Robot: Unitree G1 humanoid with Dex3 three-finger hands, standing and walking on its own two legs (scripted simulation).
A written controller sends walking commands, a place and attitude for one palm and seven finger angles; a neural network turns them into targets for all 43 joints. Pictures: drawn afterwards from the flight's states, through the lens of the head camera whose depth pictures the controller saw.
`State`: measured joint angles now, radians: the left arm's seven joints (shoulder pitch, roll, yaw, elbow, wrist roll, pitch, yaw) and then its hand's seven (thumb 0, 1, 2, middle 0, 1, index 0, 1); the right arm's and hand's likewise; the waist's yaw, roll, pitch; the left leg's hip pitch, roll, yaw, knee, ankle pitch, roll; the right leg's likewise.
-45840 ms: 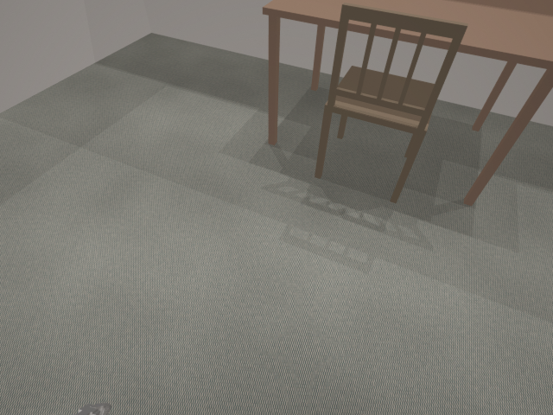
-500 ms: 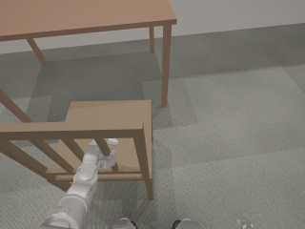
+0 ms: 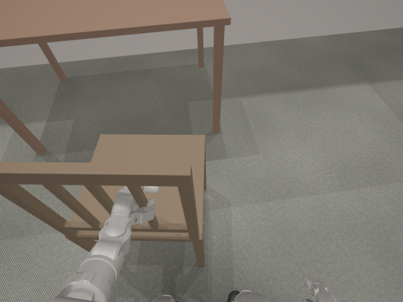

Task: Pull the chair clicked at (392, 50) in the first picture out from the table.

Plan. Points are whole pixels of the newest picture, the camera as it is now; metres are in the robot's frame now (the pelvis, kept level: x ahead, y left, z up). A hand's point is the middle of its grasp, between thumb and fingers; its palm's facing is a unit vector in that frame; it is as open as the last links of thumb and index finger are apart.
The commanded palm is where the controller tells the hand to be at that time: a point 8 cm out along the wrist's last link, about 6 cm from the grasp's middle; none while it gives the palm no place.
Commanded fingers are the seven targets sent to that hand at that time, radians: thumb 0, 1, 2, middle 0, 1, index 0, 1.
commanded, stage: stop walking, hand still on the chair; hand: left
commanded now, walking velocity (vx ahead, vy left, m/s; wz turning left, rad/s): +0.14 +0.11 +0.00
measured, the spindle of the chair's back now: (110, 206) +0.34 +0.24 -0.10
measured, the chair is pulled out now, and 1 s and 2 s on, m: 0.61 0.66 0.66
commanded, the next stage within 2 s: open the thumb and straighten the fingers in 0.84 s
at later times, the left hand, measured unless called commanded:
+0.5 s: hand (148, 232) +0.26 +0.13 -0.06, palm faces -0.05 -0.98 -0.20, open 5.3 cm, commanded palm +0.25 +0.18 -0.04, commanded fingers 0.00 0.90 0.90 -0.50 -1.45 -0.50 -1.45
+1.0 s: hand (148, 231) +0.27 +0.13 -0.06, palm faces -0.02 -0.98 -0.18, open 5.3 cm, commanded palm +0.24 +0.18 -0.04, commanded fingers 0.00 0.42 0.67 -0.50 -1.45 -0.50 -1.45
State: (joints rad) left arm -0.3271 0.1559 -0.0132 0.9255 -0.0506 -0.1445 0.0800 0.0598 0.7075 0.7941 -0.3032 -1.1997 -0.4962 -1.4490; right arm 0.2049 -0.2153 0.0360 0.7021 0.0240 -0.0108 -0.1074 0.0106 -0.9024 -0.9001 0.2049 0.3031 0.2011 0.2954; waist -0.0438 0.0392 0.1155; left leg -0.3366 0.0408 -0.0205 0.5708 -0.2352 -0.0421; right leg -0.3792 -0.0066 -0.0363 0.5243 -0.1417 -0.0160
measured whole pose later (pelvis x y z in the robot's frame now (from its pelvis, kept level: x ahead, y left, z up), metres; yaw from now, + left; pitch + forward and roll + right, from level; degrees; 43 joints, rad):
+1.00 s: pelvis +0.04 +0.01 +0.01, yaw -1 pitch -1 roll +1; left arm 0.10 0.12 -0.11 0.57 -0.03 -0.05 0.11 0.08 0.70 0.80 -0.28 -1.27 -0.50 -1.45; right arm 0.19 -0.23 0.03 0.64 0.04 0.00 -0.11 0.01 -0.90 -0.90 0.20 0.30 0.20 0.29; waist -0.03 0.02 0.00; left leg -0.20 0.03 0.01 0.43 -0.22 -0.03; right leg -0.27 -0.04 -0.05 0.44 -0.16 0.00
